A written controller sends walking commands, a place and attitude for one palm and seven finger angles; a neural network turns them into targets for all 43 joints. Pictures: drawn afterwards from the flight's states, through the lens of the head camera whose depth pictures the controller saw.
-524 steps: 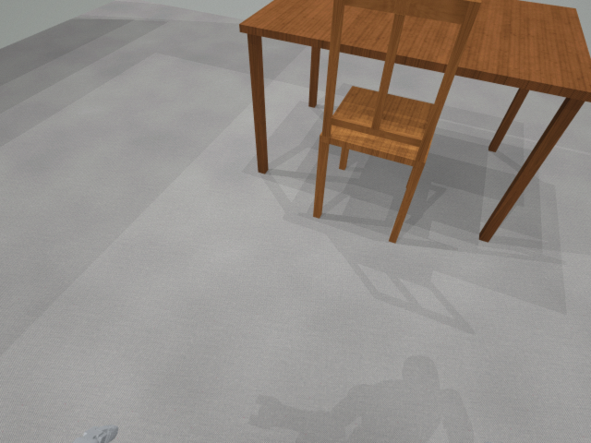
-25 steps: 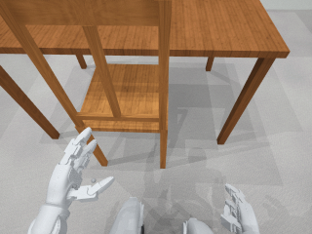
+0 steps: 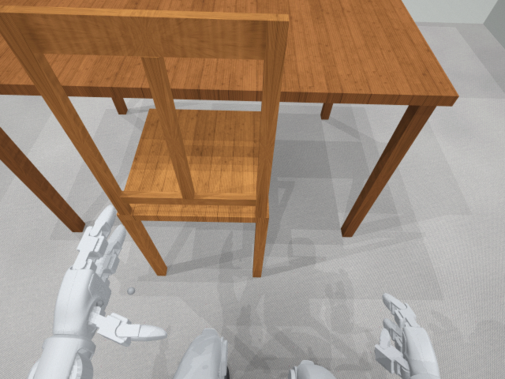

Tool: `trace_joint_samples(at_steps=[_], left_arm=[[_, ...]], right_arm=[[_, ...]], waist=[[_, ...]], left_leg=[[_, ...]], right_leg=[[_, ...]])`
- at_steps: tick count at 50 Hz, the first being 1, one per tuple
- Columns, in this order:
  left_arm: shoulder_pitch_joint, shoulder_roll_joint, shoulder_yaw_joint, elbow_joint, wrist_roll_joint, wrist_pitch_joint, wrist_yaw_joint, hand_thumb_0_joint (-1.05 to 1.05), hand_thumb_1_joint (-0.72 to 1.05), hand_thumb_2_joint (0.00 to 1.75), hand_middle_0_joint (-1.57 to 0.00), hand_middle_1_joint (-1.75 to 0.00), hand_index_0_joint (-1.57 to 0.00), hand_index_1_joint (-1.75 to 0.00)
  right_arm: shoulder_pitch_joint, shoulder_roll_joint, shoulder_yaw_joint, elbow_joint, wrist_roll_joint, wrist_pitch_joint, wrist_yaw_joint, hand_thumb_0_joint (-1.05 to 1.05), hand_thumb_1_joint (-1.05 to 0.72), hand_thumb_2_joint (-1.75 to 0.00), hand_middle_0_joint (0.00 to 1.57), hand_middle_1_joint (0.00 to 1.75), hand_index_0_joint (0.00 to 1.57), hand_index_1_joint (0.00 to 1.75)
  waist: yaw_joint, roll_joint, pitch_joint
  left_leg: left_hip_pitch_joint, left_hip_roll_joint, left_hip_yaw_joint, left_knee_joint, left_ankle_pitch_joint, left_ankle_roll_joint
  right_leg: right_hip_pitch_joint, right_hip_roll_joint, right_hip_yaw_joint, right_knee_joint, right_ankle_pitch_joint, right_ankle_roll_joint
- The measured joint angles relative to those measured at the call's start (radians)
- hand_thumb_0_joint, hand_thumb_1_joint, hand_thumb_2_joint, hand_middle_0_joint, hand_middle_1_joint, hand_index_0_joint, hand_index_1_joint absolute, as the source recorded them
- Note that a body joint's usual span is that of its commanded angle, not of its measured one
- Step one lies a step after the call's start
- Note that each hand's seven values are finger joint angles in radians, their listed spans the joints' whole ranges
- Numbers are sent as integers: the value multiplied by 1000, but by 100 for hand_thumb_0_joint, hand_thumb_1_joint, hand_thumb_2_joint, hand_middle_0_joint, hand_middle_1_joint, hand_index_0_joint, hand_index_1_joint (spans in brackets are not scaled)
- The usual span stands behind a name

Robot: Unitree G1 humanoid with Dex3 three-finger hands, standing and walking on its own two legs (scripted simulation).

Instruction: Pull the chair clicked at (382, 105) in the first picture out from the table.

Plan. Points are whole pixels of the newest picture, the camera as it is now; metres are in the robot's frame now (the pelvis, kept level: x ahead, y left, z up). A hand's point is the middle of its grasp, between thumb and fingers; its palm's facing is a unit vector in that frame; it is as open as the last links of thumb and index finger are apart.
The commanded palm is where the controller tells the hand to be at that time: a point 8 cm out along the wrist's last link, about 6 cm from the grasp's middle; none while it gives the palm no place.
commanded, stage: raise the hand toward the chair's back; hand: left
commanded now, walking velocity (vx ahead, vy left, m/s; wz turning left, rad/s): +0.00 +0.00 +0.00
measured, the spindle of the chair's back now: (174, 142) +0.51 +0.19 +0.04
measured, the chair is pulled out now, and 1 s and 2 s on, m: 0.00 0.00 0.00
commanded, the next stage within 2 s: aim the fingers beside a spindle in 0.86 s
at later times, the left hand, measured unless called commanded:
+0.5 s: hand (112, 272) +0.25 +0.21 +0.06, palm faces +0.04 -1.00 -0.06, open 16.9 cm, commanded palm +0.23 +0.27 +0.06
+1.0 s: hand (122, 274) +0.25 +0.20 +0.06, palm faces +0.05 -1.00 -0.06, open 16.9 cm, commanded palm +0.23 +0.26 +0.06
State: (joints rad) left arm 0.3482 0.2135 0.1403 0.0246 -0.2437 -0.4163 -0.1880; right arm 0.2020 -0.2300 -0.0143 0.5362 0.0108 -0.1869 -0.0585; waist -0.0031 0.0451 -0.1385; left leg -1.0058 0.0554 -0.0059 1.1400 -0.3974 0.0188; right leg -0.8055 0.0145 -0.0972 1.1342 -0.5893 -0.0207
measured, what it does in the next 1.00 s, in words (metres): stands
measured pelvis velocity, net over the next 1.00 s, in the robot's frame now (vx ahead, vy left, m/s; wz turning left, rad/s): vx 0.01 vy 0.00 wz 0.00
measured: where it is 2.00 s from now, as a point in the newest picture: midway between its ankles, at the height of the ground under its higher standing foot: outside the picture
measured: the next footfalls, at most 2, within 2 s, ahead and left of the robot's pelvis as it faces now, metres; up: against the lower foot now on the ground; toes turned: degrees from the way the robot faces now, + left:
none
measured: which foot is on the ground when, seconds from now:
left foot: down 0.00-1.00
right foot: down 0.00-1.00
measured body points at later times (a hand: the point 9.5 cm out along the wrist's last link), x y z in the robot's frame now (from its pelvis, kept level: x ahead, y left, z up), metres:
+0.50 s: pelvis +0.01 +0.01 +0.01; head +0.07 +0.01 +0.46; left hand +0.24 +0.27 +0.06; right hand +0.17 -0.24 -0.07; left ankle +0.08 +0.11 -0.65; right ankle -0.02 -0.11 -0.65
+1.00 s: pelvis +0.01 +0.00 +0.01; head +0.07 +0.00 +0.46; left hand +0.24 +0.25 +0.06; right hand +0.18 -0.24 -0.07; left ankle +0.08 +0.11 -0.65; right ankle -0.02 -0.11 -0.65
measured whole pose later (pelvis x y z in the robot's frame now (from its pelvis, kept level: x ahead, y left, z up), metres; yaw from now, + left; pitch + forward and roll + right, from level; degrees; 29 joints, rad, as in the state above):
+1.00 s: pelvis +0.01 +0.00 +0.01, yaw +0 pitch +14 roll -3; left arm 0.28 0.24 0.21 0.11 -0.28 -0.40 -0.25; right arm 0.22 -0.24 0.01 0.56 0.02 -0.19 -0.06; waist -0.01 0.06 -0.14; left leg -0.95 0.06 -0.01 1.09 -0.39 0.01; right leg -0.75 0.02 -0.10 1.08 -0.58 -0.03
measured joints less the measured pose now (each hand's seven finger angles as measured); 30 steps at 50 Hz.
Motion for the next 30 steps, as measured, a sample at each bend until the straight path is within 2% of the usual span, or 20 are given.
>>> trace_joint_samples(at_steps=[7, 12, 21, 30], left_arm=[[-27, 13, 20, 12, -8, 33, -35, -1, -46, 32, -7, -8, -7, -9], [-42, 24, 37, 19, -14, 51, -50, -1, -49, 31, -6, -8, -7, -8], [-70, 45, 77, 48, -30, 55, -67, -2, -50, 30, -6, -8, -6, -8], [-61, 38, 76, 64, -32, 40, -58, -2, -50, 30, -6, -8, -6, -8]], right_arm=[[-16, 17, 31, -15, 0, 11, 5, 2, -90, -90, 21, 30, 21, 30], [-7, 18, 41, -11, 1, 14, 3, 2, -90, -90, 21, 30, 21, 30], [26, -2, 32, 17, 7, 12, -1, 2, -90, -90, 21, 30, 21, 30], [48, -17, 14, 28, 9, 3, 0, 2, -90, -90, 21, 30, 21, 30]], waist=[[12, 6, 0], [12, 10, 4], [-2, 13, 7], [-17, 10, 4]], left_leg=[[12, -4, -10, -3, -3, 3], [24, -5, -11, -11, -2, 5], [44, -5, -5, -33, 3, 7], [58, -3, 5, -53, 9, 6]], right_leg=[[22, 0, -10, -18, 2, 4], [37, 0, -10, -32, 6, 6], [55, 0, -5, -56, 16, 9], [61, 0, 6, -68, 22, 9]])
